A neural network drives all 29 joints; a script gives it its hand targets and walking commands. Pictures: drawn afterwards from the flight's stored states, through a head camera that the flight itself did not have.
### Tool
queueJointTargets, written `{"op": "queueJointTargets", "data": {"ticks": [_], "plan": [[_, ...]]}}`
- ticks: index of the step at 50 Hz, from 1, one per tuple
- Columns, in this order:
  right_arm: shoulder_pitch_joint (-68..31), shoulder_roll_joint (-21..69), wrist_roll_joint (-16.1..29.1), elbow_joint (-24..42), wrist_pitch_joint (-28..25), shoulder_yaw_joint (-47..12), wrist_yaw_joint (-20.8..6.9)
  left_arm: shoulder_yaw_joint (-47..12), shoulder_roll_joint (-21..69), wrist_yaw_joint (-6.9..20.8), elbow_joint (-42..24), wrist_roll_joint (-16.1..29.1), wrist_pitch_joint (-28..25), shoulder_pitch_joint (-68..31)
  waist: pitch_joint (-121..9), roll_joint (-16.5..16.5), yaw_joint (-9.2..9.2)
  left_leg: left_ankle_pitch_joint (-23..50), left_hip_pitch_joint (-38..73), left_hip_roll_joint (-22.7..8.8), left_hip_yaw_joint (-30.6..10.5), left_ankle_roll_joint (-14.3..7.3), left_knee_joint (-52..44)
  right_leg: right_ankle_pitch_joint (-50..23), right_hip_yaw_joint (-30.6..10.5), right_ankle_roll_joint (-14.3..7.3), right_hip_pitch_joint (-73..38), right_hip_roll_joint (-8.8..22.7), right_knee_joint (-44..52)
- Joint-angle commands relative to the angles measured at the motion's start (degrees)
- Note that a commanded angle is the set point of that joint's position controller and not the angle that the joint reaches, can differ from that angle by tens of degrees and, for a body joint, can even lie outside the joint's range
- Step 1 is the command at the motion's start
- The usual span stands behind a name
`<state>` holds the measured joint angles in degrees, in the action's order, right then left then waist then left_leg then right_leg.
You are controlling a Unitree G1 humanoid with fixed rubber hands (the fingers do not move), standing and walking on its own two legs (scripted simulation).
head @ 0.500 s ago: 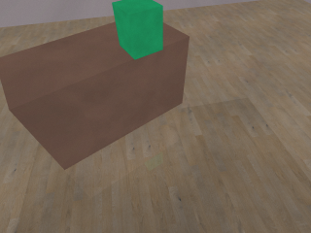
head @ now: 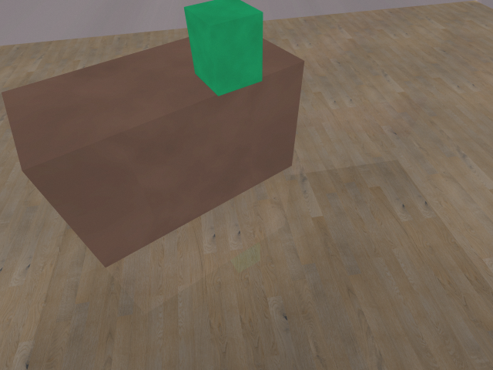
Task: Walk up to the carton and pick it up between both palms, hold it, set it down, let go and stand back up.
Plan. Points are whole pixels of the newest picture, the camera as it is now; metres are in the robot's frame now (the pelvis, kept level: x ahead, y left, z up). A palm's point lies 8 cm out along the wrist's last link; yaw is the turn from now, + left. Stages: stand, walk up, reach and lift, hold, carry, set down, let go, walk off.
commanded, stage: walk up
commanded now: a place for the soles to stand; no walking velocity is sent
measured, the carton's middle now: (225, 46) +1.20 +0.14 -0.01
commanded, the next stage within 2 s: none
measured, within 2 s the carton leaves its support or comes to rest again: neither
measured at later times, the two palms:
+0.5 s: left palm out of the picture +0.06 +0.29 -0.17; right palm out of the picture +0.12 -0.23 -0.12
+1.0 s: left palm (177, 328) +0.22 +0.17 -0.12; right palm (356, 193) +0.56 -0.24 -0.13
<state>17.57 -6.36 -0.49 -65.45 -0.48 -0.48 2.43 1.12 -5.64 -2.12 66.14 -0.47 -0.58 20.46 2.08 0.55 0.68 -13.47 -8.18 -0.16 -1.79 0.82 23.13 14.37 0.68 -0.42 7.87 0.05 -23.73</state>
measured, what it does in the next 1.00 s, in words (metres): walks ahead, turning left: left foot, then right foot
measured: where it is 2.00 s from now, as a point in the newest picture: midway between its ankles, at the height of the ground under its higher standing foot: (293, 250)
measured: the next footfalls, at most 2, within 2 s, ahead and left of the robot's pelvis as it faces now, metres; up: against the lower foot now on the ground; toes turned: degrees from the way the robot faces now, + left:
left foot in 0.30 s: +0.14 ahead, +0.16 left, +0.00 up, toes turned +18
right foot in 0.82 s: +0.45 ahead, -0.12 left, +0.00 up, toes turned +20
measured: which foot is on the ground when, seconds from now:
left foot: down 0.00-0.06, up 0.08-0.28, down 0.30-0.82, up 0.84-1.00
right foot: down 0.00-0.30, up 0.32-0.80, down 0.82-1.00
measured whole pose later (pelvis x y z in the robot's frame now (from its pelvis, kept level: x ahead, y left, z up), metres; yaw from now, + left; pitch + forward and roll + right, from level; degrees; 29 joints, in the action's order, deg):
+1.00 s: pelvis +0.35 -0.06 -0.02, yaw +31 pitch -3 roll +1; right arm 19.1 -16.2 -2.9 -39.3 -0.6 3.8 2.3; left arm 2.9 -13.8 1.2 41.4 -2.2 -0.9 23.2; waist 4.1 -2.1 4.3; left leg -28.1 -28.1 -0.7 0.8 1.2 69.9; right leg 19.4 10.5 -2.3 16.2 4.3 -38.7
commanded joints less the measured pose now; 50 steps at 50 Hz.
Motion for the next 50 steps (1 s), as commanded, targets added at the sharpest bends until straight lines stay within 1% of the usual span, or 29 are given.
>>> {"op": "queueJointTargets", "data": {"ticks": [1, 2, 3, 5, 8, 11, 12, 13, 14, 15, 16, 17, 18, 20, 22, 24, 26, 33, 34, 37, 38, 39, 40, 41, 42, 43, 44, 46, 50], "plan": [[3.76, -9.21, -0.13, 5.92, -1.69, 2.81, -0.03, 4.96, -15.54, 0.30, -8.15, -2.93, -1.86, 7.07, 6.69, 4.62, 3.51, -28.24, -26.99, -3.54, -12.36, -6.39, 6.89, 31.03, -10.76, -6.81, -8.07, 9.43, 4.72], [-2.34, -9.95, 0.04, 8.84, -1.93, 3.08, -0.12, 5.37, -16.40, 0.63, -6.18, -1.89, -1.63, 11.28, 6.25, 12.50, 7.53, -18.93, -34.14, 1.49, -1.56, -3.18, 18.11, 34.77, -16.75, -9.44, -14.39, 15.25, 13.07], [-5.51, -9.84, -1.95, 12.76, -2.50, 3.35, -0.14, 5.23, -15.54, 0.21, -6.74, -1.60, -1.87, 11.05, 10.44, 10.82, 7.20, -15.66, -39.30, -0.87, 0.17, -2.11, 27.62, 30.22, -21.96, -11.56, -12.15, 21.40, 14.94], [-1.35, -7.01, -2.95, 13.22, -2.32, 3.65, -0.74, 4.43, -12.28, 0.13, -6.74, -2.25, -1.85, 7.06, 11.59, 0.21, 5.26, -14.29, -36.38, -5.95, -0.64, -1.61, 32.49, 20.14, -19.10, -14.72, -8.42, 25.96, 15.15], [4.44, -7.84, -1.48, 15.29, -2.77, 4.69, -1.46, 4.50, -14.33, 0.60, -9.10, -3.91, -2.28, 1.10, 7.25, 8.27, 0.79, -14.26, -23.80, -6.92, -1.65, -1.21, 24.63, 17.61, -6.25, -11.62, -0.16, 19.96, 11.49], [22.26, -5.86, -1.90, 10.55, -2.88, 5.39, -2.04, 4.11, -16.43, 1.60, -11.88, -3.70, -1.40, -7.95, 6.34, 2.63, -7.31, 0.89, 6.67, -0.82, 5.95, -1.47, 17.95, 27.08, 6.41, -7.70, 22.85, 12.67, 0.27], [30.78, -7.89, -2.21, 8.92, -2.73, 6.31, -1.14, 3.84, -16.31, 1.72, -13.66, -4.13, -0.82, -9.12, 3.76, -4.93, -11.12, 1.81, 13.60, -0.77, 5.55, -0.47, 15.03, 26.38, 10.74, -5.60, 25.27, 8.27, -15.87], [38.27, -12.61, -3.81, 7.11, -2.18, 7.54, -0.70, 3.04, -11.90, 2.22, -14.03, -4.13, 0.06, -7.47, 3.69, -16.69, -13.79, -11.87, 14.54, -3.27, -2.65, -1.89, 8.37, 28.76, 14.10, -4.04, 31.29, 1.64, -32.46], [33.48, -17.51, -4.16, 11.05, -1.54, 7.75, 0.04, 2.25, -10.75, 2.73, -16.56, -3.60, 0.60, -4.92, 7.53, -19.02, -9.79, -43.91, 4.78, -14.24, -37.22, -6.33, -8.10, 21.98, 6.04, -2.14, 36.24, -0.41, -44.66], [23.01, -19.27, -3.43, 15.40, -0.51, 7.64, 0.79, 2.29, -13.59, 3.34, -18.60, -2.75, 1.33, -1.94, 11.76, -13.68, -5.10, -57.37, -5.93, -17.89, -48.83, -9.99, -16.73, 17.70, 1.14, -2.01, 35.00, 1.17, -50.06], [17.58, -19.10, -2.08, 17.02, -0.40, 7.85, 1.30, 2.96, -15.13, 3.73, -18.19, -2.47, 1.96, 0.72, 11.90, -11.05, -2.59, -57.05, -8.15, -19.93, -48.86, -10.18, -19.29, 16.73, 0.34, -1.03, 32.08, 3.27, -52.92], [13.37, -19.21, -2.75, 17.96, -1.02, 7.31, 1.55, 2.19, -14.62, 4.30, -18.69, -2.15, 2.42, 3.45, 12.38, -7.76, -0.20, -52.31, -11.93, -19.29, -46.59, -11.02, -17.47, 17.31, -1.33, -0.23, 30.15, 4.40, -51.43], [10.43, -18.60, -2.80, 19.80, -1.29, 7.31, 1.11, 2.20, -14.82, 4.34, -17.62, -1.77, 2.24, 6.35, 10.49, -14.49, 1.60, -50.80, -10.27, -19.80, -44.60, -10.84, -17.15, 16.76, -1.24, 0.19, 31.34, 3.90, -52.47], [6.01, -19.95, -2.20, 21.06, -2.41, 7.04, 1.06, 2.43, -17.67, 3.99, -16.95, -1.76, 1.97, 7.55, 10.08, -15.01, 2.68, -42.17, -16.95, -18.56, -33.89, -11.11, -12.57, 15.19, -4.08, 1.40, 25.92, 7.10, -50.10], [7.85, -17.03, -2.38, 20.64, -2.22, 6.57, 0.67, 2.62, -17.57, 4.34, -17.73, -2.42, 2.73, 3.80, 13.54, -8.48, 0.65, -39.57, -19.86, -14.37, -29.94, -7.79, -13.86, 11.22, -1.97, 2.80, 26.30, 5.24, -48.26], [13.24, -19.30, -2.78, 20.90, -2.60, 6.93, 0.98, 2.97, -15.64, 4.73, -21.08, -2.90, 3.52, 1.08, 13.13, -4.29, -0.23, -33.83, -17.84, -14.42, -26.87, -10.24, -12.40, 5.46, -2.26, 1.70, 28.59, 6.87, -46.85], [11.61, -18.23, -3.83, 19.93, -2.68, 7.15, 0.59, 2.31, -14.59, 5.71, -22.59, -3.00, 3.22, 1.05, 11.84, -10.07, 1.14, -32.25, -16.51, -9.51, -20.51, -9.63, -11.49, 3.27, -0.78, 3.20, 29.54, 5.64, -45.84], [15.47, -18.38, -2.35, 23.02, -4.28, 7.41, 0.99, 3.31, -15.28, 6.20, -29.49, -2.90, 2.05, -8.53, 5.84, -6.50, -3.58, -19.01, -4.09, -11.13, -17.26, -11.62, -7.09, -2.36, -1.52, 4.67, 31.23, 8.97, -30.19], [11.41, -19.47, -3.70, 24.77, -4.87, 7.55, 1.15, 3.39, -13.95, 6.19, -31.50, -2.20, 1.69, -7.42, 5.44, -12.29, -2.66, -15.14, -4.01, -11.23, -14.50, -12.02, -5.61, -0.01, -1.34, 3.71, 27.56, 9.61, -23.43], [4.23, -20.39, -3.90, 27.29, -4.33, 7.51, 0.76, 4.19, -16.06, 5.34, -28.22, -1.45, 0.18, 6.44, 1.76, -16.35, 2.99, -6.72, -11.82, -8.30, -9.90, -9.24, 3.39, 2.61, 2.83, 3.12, 5.20, 7.69, -13.76], [4.53, -18.67, -3.73, 27.68, -3.62, 7.26, 0.31, 5.53, -17.47, 4.48, -25.38, -1.45, -0.64, 14.93, -1.62, -6.90, 6.69, -6.99, -12.88, -5.61, -6.83, -7.67, 17.58, 3.66, 3.59, 2.98, -3.63, 5.97, -7.33], [10.28, -14.26, -2.95, 27.27, -3.43, 5.67, -0.20, 6.01, -20.50, 3.84, -23.74, -2.11, -1.43, 19.73, -4.43, 7.34, 8.22, -13.14, -21.22, -1.64, -4.10, -5.59, 30.59, 3.47, 1.56, 1.18, -12.50, 6.33, -9.06], [8.90, -8.34, -2.54, 29.78, -3.19, 3.46, -0.76, 7.01, -25.56, 3.03, -25.21, -2.67, -1.57, 22.12, -3.36, 18.09, 10.73, -25.24, -29.99, 4.26, -1.68, -1.62, 46.16, 17.30, -14.30, 0.55, -10.96, 16.36, -4.05], [11.86, -8.24, -1.96, 31.21, -2.42, 3.39, -0.19, 6.59, -28.99, 3.17, -27.22, -1.67, -1.21, 14.34, 3.03, 20.23, 4.07, -24.84, -34.18, 6.64, -3.18, -0.12, 50.36, 22.99, -34.02, -3.80, -3.18, 23.39, 11.32], [12.99, -10.81, -0.88, 30.92, -1.49, 4.74, 0.48, 7.04, -27.68, 2.53, -28.10, -1.02, -0.38, 6.64, 2.11, 17.80, 1.75, -19.73, -34.03, 1.53, -3.48, -0.40, 53.36, 32.96, -39.64, -8.22, -3.25, 24.93, 16.50], [12.26, -12.49, -1.97, 30.18, -0.96, 4.83, 0.60, 6.29, -24.79, 2.45, -28.63, -0.32, -0.25, 4.96, 5.01, 14.17, 1.35, -17.64, -35.41, -2.16, -3.01, 0.56, 54.74, 34.68, -37.09, -9.68, 0.73, 23.71, 17.06], [11.37, -13.19, -2.18, 30.36, -0.58, 5.28, 0.73, 6.21, -23.25, 2.32, -29.68, -0.15, -0.88, 5.23, 7.13, 16.80, 2.24, -14.10, -33.72, -2.72, -3.13, 0.48, 53.07, 27.59, -32.37, -6.62, 3.90, 23.04, 15.25], [8.94, -14.99, -2.58, 29.05, -0.80, 5.86, 0.10, 4.95, -19.82, 3.08, -28.29, -1.68, -1.38, 4.04, 8.46, 16.03, 1.85, -13.68, -27.72, -5.15, -1.59, 0.52, 49.01, 11.93, -18.57, -9.56, 9.86, 19.42, 9.31], [6.42, -11.73, -2.78, 30.31, -1.24, 5.14, -0.56, 2.81, -16.01, 2.82, -26.71, -2.91, -0.78, 7.79, 6.29, 6.76, 1.05, -10.56, -24.76, -0.80, 0.13, -0.13, 39.72, -19.05, -4.34, -12.45, 7.39, 16.36, 4.15]]}}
